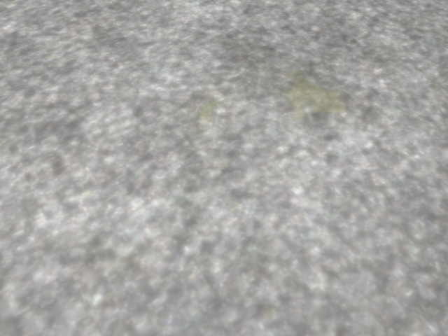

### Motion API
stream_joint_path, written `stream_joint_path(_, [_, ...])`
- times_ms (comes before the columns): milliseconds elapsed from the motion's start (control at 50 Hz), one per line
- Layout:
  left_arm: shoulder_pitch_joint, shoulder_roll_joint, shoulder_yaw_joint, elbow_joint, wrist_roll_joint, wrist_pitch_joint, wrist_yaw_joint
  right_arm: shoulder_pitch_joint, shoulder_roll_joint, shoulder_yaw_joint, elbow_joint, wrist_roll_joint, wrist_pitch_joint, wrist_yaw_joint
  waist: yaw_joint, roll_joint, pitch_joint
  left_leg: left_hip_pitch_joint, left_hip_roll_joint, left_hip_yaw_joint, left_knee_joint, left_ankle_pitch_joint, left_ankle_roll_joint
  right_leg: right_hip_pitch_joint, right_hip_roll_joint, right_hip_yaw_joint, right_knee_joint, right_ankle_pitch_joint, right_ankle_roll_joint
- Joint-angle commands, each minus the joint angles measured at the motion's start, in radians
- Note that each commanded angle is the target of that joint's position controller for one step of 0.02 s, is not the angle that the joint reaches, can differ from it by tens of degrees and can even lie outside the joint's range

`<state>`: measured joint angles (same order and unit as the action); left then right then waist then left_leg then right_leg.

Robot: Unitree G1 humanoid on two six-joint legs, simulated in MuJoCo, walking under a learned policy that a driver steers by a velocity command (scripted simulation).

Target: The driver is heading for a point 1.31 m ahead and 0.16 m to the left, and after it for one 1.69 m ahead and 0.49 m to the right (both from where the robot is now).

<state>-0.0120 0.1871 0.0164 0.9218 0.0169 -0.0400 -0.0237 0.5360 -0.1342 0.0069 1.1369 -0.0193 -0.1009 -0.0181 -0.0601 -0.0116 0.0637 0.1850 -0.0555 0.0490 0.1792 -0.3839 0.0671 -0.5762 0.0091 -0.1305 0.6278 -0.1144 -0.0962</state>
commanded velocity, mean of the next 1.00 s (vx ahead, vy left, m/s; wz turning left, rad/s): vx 0.49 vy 0.00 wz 0.00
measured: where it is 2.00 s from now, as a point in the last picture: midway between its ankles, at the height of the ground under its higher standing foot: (214, 144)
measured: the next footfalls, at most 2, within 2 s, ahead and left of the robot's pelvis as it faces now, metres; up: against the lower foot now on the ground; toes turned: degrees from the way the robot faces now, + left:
right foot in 0.06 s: +0.20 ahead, -0.07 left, +0.00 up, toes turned -4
left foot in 0.60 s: +0.52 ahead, +0.09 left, +0.00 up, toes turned +4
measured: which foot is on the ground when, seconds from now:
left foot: down 0.00-0.04, up 0.06-0.58, down 0.60-1.00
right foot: up 0.00-0.04, down 0.06-0.60, up 0.62-1.00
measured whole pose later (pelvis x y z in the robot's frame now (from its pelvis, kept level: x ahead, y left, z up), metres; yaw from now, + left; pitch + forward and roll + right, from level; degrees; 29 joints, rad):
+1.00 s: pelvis +0.56 +0.02 +0.02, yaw -1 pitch +0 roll +1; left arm 0.08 0.20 0.04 0.92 0.02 -0.04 -0.03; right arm 0.47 -0.16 -0.03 1.07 -0.01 -0.10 0.00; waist -0.05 -0.04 0.04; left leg 0.04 -0.09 0.08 0.18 -0.23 0.09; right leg -0.63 -0.10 -0.04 0.74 -0.03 -0.03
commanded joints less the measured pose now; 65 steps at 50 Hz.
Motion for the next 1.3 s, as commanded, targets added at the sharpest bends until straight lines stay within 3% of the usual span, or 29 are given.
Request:
stream_joint_path(20, [0.213,0.114,0.039,0.015,-0.004,-0.021,0.020,-0.005,-0.184,-0.034,-0.026,-0.001,-0.007,-0.010,0.155,0.134,-0.063,-0.101,0.254,-0.044,0.308,1.218,0.063,0.311,0.077,-0.010,-0.057,-0.026,-0.062])
stream_joint_path(40, [0.365,0.133,0.054,0.065,0.001,-0.028,0.028,-0.031,-0.192,-0.037,-0.033,0.006,-0.002,-0.008,0.224,0.118,-0.133,-0.168,0.234,-0.027,0.499,1.111,0.055,0.494,0.059,0.012,-0.135,0.013,-0.083])
stream_joint_path(60, [0.508,0.206,0.077,0.095,0.026,-0.032,0.037,-0.022,-0.156,-0.028,-0.057,0.010,0.000,0.000,0.260,0.032,-0.229,-0.349,0.185,-0.001,0.784,0.763,0.050,0.709,-0.133,0.226,-0.163,-0.161,-0.125])
stream_joint_path(80, [0.507,0.270,0.090,0.084,0.044,-0.028,0.030,0.098,-0.036,-0.014,-0.070,0.030,0.006,0.014,0.160,-0.173,-0.311,-0.695,-0.014,0.005,1.178,-0.130,0.020,0.904,-0.426,0.767,-0.273,-0.218,-0.276])
stream_joint_path(100, [0.429,0.235,0.090,0.082,-0.003,-0.021,0.018,0.015,-0.142,-0.042,-0.078,0.012,0.012,0.013,0.163,-0.047,-0.261,-0.788,0.018,-0.116,1.242,-0.077,0.043,0.815,-0.388,0.840,-0.381,-0.376,-0.278])
stream_joint_path(120, [0.318,0.174,0.072,0.062,-0.013,-0.024,0.016,-0.087,-0.153,-0.048,-0.119,0.006,0.009,0.016,0.121,-0.035,-0.098,-0.832,0.072,-0.110,1.198,0.026,0.050,0.664,-0.363,0.680,-0.419,-0.391,-0.240])
stream_joint_path(140, [0.271,0.112,0.058,0.059,-0.009,-0.036,0.012,-0.136,-0.144,-0.049,-0.129,0.002,0.005,0.018,0.098,0.020,-0.022,-0.798,0.103,-0.105,1.141,0.084,0.049,0.534,-0.319,0.575,-0.456,-0.267,-0.209])
stream_joint_path(180, [0.282,0.051,0.036,0.085,-0.002,-0.055,0.021,-0.116,-0.105,-0.049,-0.122,-0.016,0.025,0.026,0.034,0.017,-0.002,-0.685,0.140,-0.104,1.048,0.109,0.028,0.400,-0.241,0.410,-0.478,-0.063,-0.153])
stream_joint_path(280, [0.401,0.102,0.035,0.124,-0.006,-0.078,0.028,-0.242,-0.098,-0.054,-0.176,-0.021,0.063,0.044,0.025,-0.019,0.029,-0.773,0.167,-0.044,0.890,0.199,-0.018,0.399,-0.189,0.258,-0.518,0.124,-0.128])
stream_joint_path(480, [0.580,0.100,0.019,0.161,0.002,-0.068,0.041,-0.601,-0.100,-0.038,-0.304,0.001,0.052,0.047,0.126,-0.057,0.048,-0.827,0.100,0.052,0.445,0.373,-0.014,0.655,-0.186,0.169,-0.461,0.460,-0.082])
stream_joint_path(540, [0.548,0.120,0.024,0.161,0.010,-0.066,0.049,-0.562,-0.121,-0.048,-0.307,0.000,0.039,0.040,0.081,-0.068,0.025,-0.733,0.060,0.060,0.381,0.268,0.034,0.722,-0.216,0.151,-0.356,0.701,-0.082])
stream_joint_path(580, [0.519,0.139,0.030,0.159,0.012,-0.062,0.050,-0.362,-0.156,-0.069,-0.245,-0.002,0.027,0.025,-0.004,-0.073,-0.076,-0.509,0.002,0.073,0.321,0.222,0.075,0.723,-0.204,0.133,-0.131,0.876,-0.063])
stream_joint_path(600, [0.496,0.137,0.029,0.150,0.002,-0.061,0.047,-0.193,-0.185,-0.085,-0.191,-0.015,0.018,0.015,-0.077,-0.053,-0.158,-0.278,0.039,0.036,0.269,0.279,0.104,0.607,-0.175,0.109,0.066,0.746,-0.047])
stream_joint_path(620, [0.512,0.081,0.013,0.112,-0.022,-0.063,0.039,-0.035,-0.279,-0.111,-0.164,-0.042,0.014,0.004,-0.108,0.067,-0.287,0.010,0.286,-0.256,0.261,0.191,0.176,0.338,-0.098,0.062,0.390,0.356,-0.018])
stream_joint_path(640, [0.619,0.035,0.014,0.117,-0.038,-0.058,0.032,-0.042,-0.322,-0.124,-0.164,-0.037,0.024,0.018,-0.043,0.217,-0.363,0.156,0.500,-0.702,0.149,0.220,0.308,0.047,0.082,0.088,0.697,-0.426,0.005])
stream_joint_path(660, [0.522,0.110,0.036,0.109,-0.012,-0.051,0.036,-0.135,-0.271,-0.115,-0.170,0.001,0.032,0.028,-0.018,0.070,-0.248,0.039,0.438,-0.646,0.103,0.106,0.271,-0.029,0.012,0.194,0.735,-0.341,-0.012])
stream_joint_path(700, [0.401,0.085,0.037,0.072,-0.002,-0.057,0.027,-0.278,-0.158,-0.084,-0.190,0.005,0.021,0.034,0.039,0.019,-0.044,-0.225,0.355,-0.404,0.022,0.189,0.198,-0.018,-0.059,0.183,0.630,-0.194,-0.011])
stream_joint_path(740, [0.423,0.052,0.036,0.078,0.019,-0.034,0.016,-0.264,-0.103,-0.065,-0.161,0.005,0.009,0.025,0.088,0.048,-0.021,-0.336,0.282,-0.268,-0.013,0.303,0.147,0.069,-0.090,0.173,0.547,-0.160,0.010])
stream_joint_path(820, [0.341,0.042,0.039,0.042,0.023,-0.005,0.000,-0.165,-0.156,-0.070,-0.123,0.008,-0.011,0.018,0.098,0.060,-0.001,-0.347,0.251,-0.173,-0.047,0.429,0.145,0.008,-0.107,0.130,0.458,-0.087,0.046])
stream_joint_path(940, [0.077,0.044,0.028,-0.050,0.008,-0.004,-0.006,-0.057,-0.151,-0.059,-0.104,0.008,-0.008,0.018,0.035,0.073,0.038,-0.267,0.213,-0.098,-0.061,0.563,0.114,-0.067,-0.101,0.071,0.154,0.093,0.075])
stream_joint_path(1040, [-0.044,0.051,0.023,-0.097,0.004,-0.013,-0.003,0.018,-0.161,-0.058,-0.077,-0.002,-0.004,0.006,0.001,0.087,0.050,-0.112,0.256,-0.089,-0.017,0.662,0.125,-0.064,-0.064,0.046,-0.006,0.086,0.042])
stream_joint_path(1100, [-0.004,0.070,0.032,-0.099,0.004,-0.026,0.003,-0.012,-0.179,-0.064,-0.075,-0.009,0.000,-0.003,0.043,0.091,0.031,-0.056,0.281,-0.071,0.083,0.884,0.112,0.035,-0.026,0.036,-0.073,-0.020,-0.005])
stream_joint_path(1140, [0.217,0.099,0.053,-0.027,0.008,-0.040,0.017,-0.046,-0.195,-0.069,-0.077,-0.007,0.006,-0.004,0.139,0.080,-0.081,-0.080,0.250,-0.037,0.334,1.054,0.084,0.301,0.038,0.011,-0.155,-0.028,-0.045])
stream_joint_path(1160, [0.390,0.143,0.071,0.025,0.026,-0.051,0.027,-0.057,-0.183,-0.064,-0.091,0.002,0.006,-0.001,0.202,0.051,-0.180,-0.233,0.213,-0.013,0.550,0.878,0.066,0.555,-0.035,0.088,-0.169,-0.011,-0.081])
stream_joint_path(1180, [0.525,0.247,0.098,0.038,0.051,-0.053,0.035,-0.004,-0.106,-0.045,-0.130,0.036,0.006,0.009,0.204,-0.121,-0.323,-0.539,0.094,0.050,0.916,0.401,0.024,0.843,-0.325,0.484,-0.207,-0.117,-0.174])
stream_joint_path(1200, [0.491,0.258,0.104,0.040,0.021,-0.035,0.022,0.039,-0.135,-0.062,-0.119,0.036,0.007,0.013,0.168,-0.187,-0.378,-0.728,-0.025,-0.042,1.139,-0.134,0.021,0.889,-0.436,0.821,-0.344,-0.116,-0.254])
stream_joint_path(1220, [0.370,0.212,0.092,0.023,-0.003,-0.028,0.016,-0.048,-0.170,-0.073,-0.136,0.015,0.014,0.011,0.122,-0.074,-0.219,-0.806,0.053,-0.101,1.171,-0.054,0.032,0.753,-0.392,0.679,-0.360,-0.185,-0.222])
stream_joint_path(1240, [0.293,0.141,0.073,0.009,-0.007,-0.034,0.012,-0.126,-0.153,-0.070,-0.156,0.006,0.009,0.017,0.108,-0.021,-0.103,-0.810,0.089,-0.098,1.123,0.023,0.030,0.604,-0.350,0.553,-0.401,-0.157,-0.194])
stream_joint_path(1300, [0.281,0.057,0.045,0.042,-0.003,-0.056,0.022,-0.124,-0.103,-0.067,-0.151,-0.019,0.036,0.031,0.031,-0.035,-0.023,-0.688,0.148,-0.086,0.971,0.104,0.008,0.402,-0.232,0.337,-0.470,0.005,-0.108])
Keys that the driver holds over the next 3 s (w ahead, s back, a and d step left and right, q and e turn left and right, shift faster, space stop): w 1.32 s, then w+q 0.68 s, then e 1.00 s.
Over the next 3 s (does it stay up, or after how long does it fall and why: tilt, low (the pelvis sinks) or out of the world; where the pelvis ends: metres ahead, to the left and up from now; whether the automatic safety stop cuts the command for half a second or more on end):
stays up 1.28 0.11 0.02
